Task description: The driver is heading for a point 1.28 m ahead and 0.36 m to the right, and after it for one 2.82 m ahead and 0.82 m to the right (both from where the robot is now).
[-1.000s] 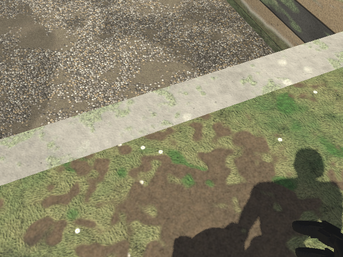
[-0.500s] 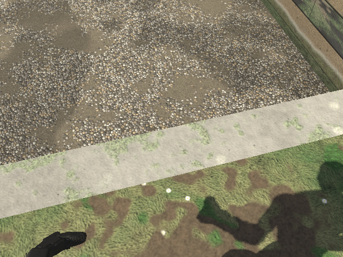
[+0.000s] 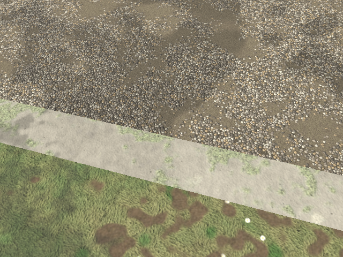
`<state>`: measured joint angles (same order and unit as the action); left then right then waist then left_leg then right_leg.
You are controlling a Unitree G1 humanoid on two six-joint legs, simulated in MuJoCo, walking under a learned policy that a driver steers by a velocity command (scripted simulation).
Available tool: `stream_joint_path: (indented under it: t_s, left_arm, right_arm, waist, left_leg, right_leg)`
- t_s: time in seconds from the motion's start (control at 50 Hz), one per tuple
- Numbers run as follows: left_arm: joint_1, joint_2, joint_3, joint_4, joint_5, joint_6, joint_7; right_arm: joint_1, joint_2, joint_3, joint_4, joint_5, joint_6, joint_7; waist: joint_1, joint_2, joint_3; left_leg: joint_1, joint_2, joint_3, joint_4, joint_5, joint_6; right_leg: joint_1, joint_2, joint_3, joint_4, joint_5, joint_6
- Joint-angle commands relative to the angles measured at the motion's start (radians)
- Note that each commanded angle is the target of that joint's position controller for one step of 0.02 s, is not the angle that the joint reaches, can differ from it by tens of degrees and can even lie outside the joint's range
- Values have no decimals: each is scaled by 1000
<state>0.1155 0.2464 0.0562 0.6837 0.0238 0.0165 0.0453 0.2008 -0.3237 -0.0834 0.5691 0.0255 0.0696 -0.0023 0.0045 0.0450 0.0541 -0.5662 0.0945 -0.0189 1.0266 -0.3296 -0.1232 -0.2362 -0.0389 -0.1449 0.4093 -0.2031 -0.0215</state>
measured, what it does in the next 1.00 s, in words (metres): steps on the spot, turning right: left foot, then right foot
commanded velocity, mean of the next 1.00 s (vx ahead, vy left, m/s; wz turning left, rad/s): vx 0.00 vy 0.00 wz -0.42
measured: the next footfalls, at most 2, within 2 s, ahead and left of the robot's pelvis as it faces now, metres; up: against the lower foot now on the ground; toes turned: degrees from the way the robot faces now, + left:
left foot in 0.14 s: +0.04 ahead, +0.16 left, +0.00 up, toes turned +10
right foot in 0.64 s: +0.05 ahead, -0.09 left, +0.00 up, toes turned -17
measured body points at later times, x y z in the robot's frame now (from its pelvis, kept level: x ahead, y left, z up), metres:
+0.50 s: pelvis +0.02 +0.05 +0.00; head +0.05 +0.05 +0.44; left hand +0.12 +0.33 -0.12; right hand +0.20 -0.21 -0.10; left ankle +0.00 +0.15 -0.74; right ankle +0.02 -0.08 -0.69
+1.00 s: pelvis +0.04 -0.01 +0.00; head +0.07 -0.06 +0.45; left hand +0.33 +0.17 -0.06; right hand +0.07 -0.35 -0.10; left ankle +0.17 +0.12 -0.69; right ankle +0.01 -0.08 -0.74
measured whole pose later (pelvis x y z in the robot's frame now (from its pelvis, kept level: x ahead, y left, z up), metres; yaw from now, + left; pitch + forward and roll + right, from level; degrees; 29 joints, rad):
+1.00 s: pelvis +0.04 -0.01 +0.00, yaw -30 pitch +4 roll +3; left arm 0.18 0.33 0.09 0.56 -0.02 0.05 0.04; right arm 0.03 -0.30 -0.09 0.70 0.00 -0.01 -0.02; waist 0.01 0.02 0.04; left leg -0.55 -0.05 -0.15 0.83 -0.29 -0.09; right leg -0.32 0.11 0.21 0.50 -0.22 -0.06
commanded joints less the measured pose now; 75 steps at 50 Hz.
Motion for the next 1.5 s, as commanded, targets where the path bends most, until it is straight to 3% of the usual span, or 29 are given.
stream_joint_path:
  t_s: [0.02, 0.1, 0.14, 0.16, 0.18, 0.2, 0.22, 0.3, 0.42, 0.54, 0.62, 0.64, 0.66, 0.68, 0.7, 0.72, 0.74, 0.8, 0.9, 1.08, 1.14, 1.16, 1.18, 1.2, 1.24, 1.3, 1.34, 1.46, 1.5]
  left_arm:
    - [-23, 215, 70, -55, -8, -14, -8]
    - [8, 229, 78, -26, -51, -29, -31]
    - [55, 168, 54, 13, -67, -33, -40]
    - [61, 83, 16, -12, -10, -38, -52]
    - [64, 83, 12, -26, 3, -37, -54]
    - [22, 154, 30, -1, -22, -27, -48]
    - [27, 154, 33, 7, -48, -17, -47]
    - [108, 205, 62, 47, -51, 18, -19]
    - [65, 120, 42, -25, -45, 42, -23]
    - [65, 115, 45, -100, -43, 54, -61]
    - [136, 128, 68, -110, -50, 69, -67]
    - [215, 191, 97, -91, -45, 63, -48]
    - [269, 360, 139, -103, -39, 53, -28]
    - [253, 361, 126, -135, 0, 18, -42]
    - [226, 319, 114, -135, -6, -8, -53]
    - [189, 294, 106, -128, -26, -21, -46]
    - [128, 261, 95, -136, -49, -19, -37]
    - [40, 232, 79, -174, -45, -2, -12]
    - [66, 261, 88, -179, -47, 9, 3]
    - [22, 262, 88, -212, -48, 30, -10]
    - [-21, 224, 65, -217, -57, 30, -15]
    - [32, 178, 49, -201, -45, 27, -14]
    - [126, 109, 23, -181, -14, 23, -17]
    - [119, 147, 35, -191, -19, 15, -14]
    - [88, 197, 47, -149, -9, 6, -12]
    - [13, 154, 44, -145, -11, -4, -19]
    - [-11, 136, 44, -138, -32, -14, -18]
    - [58, 126, 57, -82, -50, -44, -23]
    - [126, 177, 77, -51, -39, -45, -24]
  right_arm:
    - [-48, -61, -14, -91, -2, -10, 10]
    - [-52, -53, -20, -93, -7, 7, 23]
    - [57, -81, -32, -44, -16, -1, 13]
    - [101, -160, -43, -46, -23, -12, -4]
    - [20, -166, -28, -63, -54, -31, -8]
    - [31, -58, 3, -53, -71, -50, 1]
    - [3, -41, 11, -16, -72, -65, 6]
    - [-108, -93, -8, 4, -56, -72, -21]
    - [-113, -56, -8, 34, -55, -59, -55]
    - [-133, -108, -40, 57, -28, -62, -31]
    - [-141, -107, -51, 84, 7, -60, -10]
    - [-88, -78, -47, 109, 2, -60, -1]
    - [-136, -18, -28, 46, -47, -67, -2]
    - [-218, -25, -23, 5, -56, -76, -10]
    - [-257, -66, -33, 5, -34, -79, -12]
    - [-265, -57, -31, 3, -23, -85, -20]
    - [-239, -68, -35, 21, -33, -87, -30]
    - [-175, -77, -42, 48, -42, -86, -30]
    - [-184, -45, -27, 58, -32, -84, -27]
    - [-197, -68, -32, 55, -23, -115, -3]
    - [-91, -84, -37, 90, -27, -125, 13]
    - [-104, -94, -35, 82, -39, -124, 14]
    - [-151, -118, -28, 51, -56, -117, 11]
    - [-143, -82, -10, 71, -84, -117, 13]
    - [-182, -4, 20, 61, -51, -122, 23]
    - [-134, -139, -23, 61, -3, -86, 9]
    - [-70, -186, -48, 55, 0, -67, -1]
    - [-81, -145, -59, 31, 26, -38, -18]
    - [-89, -102, -48, 12, 28, -32, -27]
  waist:
    - [21, -197, -131]
    - [3, -194, -145]
    - [-42, -101, -177]
    - [-26, 151, -236]
    - [-9, 282, -280]
    - [-72, 142, -306]
    - [-41, 134, -234]
    - [4, 131, -130]
    - [-21, 82, -92]
    - [-11, 86, -111]
    - [46, 56, -138]
    - [70, -71, -158]
    - [60, -406, -151]
    - [85, -348, -278]
    - [94, -205, -265]
    - [62, -156, -203]
    - [25, -99, -168]
    - [-27, -126, -174]
    - [-11, -147, -165]
    - [13, -224, -171]
    - [-25, -220, -212]
    - [-2, -155, -222]
    - [59, 79, -231]
    - [78, 239, -157]
    - [56, 118, -121]
    - [14, 91, -77]
    - [-18, 97, -94]
    - [12, 153, -178]
    - [30, 86, -212]
  left_leg:
    - [11, 4, 53, -117, 6, 28]
    - [184, -48, 81, -377, -16, 103]
    - [470, -82, 47, -660, 275, 170]
    - [705, 154, -243, -639, 709, 232]
    - [643, 361, -356, -605, 870, 432]
    - [571, 304, -264, -629, 778, 447]
    - [527, 232, -168, -636, 661, 394]
    - [412, 194, -19, -679, 616, 345]
    - [467, 247, 40, -727, 381, 346]
    - [477, 297, 116, -677, 502, 330]
    - [443, 265, 210, -492, 483, 216]
    - [337, 177, 268, -296, 393, 146]
    - [-48, 14, 306, 66, -217, 38]
    - [-180, -89, 49, 267, -408, 18]
    - [-218, -71, -31, 307, -352, 39]
    - [-236, -64, -57, 268, -254, 67]
    - [-238, -46, -74, 212, -165, 75]
    - [-125, -83, -75, 131, -21, 67]
    - [-85, -143, -100, -95, 37, 32]
    - [76, -185, -142, -364, 15, 57]
    - [279, -140, -92, -594, 208, 94]
    - [390, -60, -163, -643, 356, 130]
    - [463, 116, -363, -685, 556, 209]
    - [379, 226, -577, -724, 565, 393]
    - [345, 161, -527, -729, 345, 375]
    - [390, 43, -456, -691, 280, 297]
    - [436, 22, -471, -678, 323, 299]
    - [465, -6, -531, -629, 406, 277]
    - [248, -79, -452, -519, 227, 199]
  right_leg:
    - [157, -269, 117, -99, 321, -197]
    - [142, -288, 95, -8, 368, -156]
    - [4, -216, 25, 154, 288, -59]
    - [-243, -121, -42, 392, -172, 33]
    - [-375, -60, 32, 567, -474, 90]
    - [-318, -83, 135, 634, -456, 99]
    - [-323, -75, 157, 638, -423, 92]
    - [-319, -13, 159, 756, -241, 120]
    - [-382, -71, 138, 621, -161, 132]
    - [-262, -67, 66, 428, -188, 65]
    - [-63, -5, 14, 166, -42, -18]
    - [99, 4, 96, 54, 196, -74]
    - [322, -244, 506, 35, 740, -221]
    - [326, -353, 739, -19, 656, -397]
    - [322, -328, 662, -52, 520, -375]
    - [287, -274, 602, -57, 417, -316]
    - [247, -234, 554, -53, 362, -265]
    - [146, -161, 492, -57, 386, -220]
    - [114, -109, 543, -43, 251, -201]
    - [86, -59, 727, 51, 286, -174]
    - [76, -31, 678, 136, 338, -127]
    - [22, 10, 634, 183, 176, -88]
    - [-53, 135, 500, 350, -237, -27]
    - [-144, 187, 430, 447, -479, 45]
    - [-138, 79, 397, 496, -379, 108]
    - [-159, 79, 293, 345, -308, 129]
    - [-156, 122, 257, 291, -295, 119]
    - [-16, 137, 258, 14, -126, 77]
    - [239, -6, 323, -96, 56, 15]
Keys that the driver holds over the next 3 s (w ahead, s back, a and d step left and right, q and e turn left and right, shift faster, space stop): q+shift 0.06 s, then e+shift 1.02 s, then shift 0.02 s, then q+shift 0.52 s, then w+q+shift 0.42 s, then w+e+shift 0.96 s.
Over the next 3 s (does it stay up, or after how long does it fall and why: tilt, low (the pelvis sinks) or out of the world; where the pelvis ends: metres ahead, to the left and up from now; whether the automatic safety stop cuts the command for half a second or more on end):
stays up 0.80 0.13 -0.04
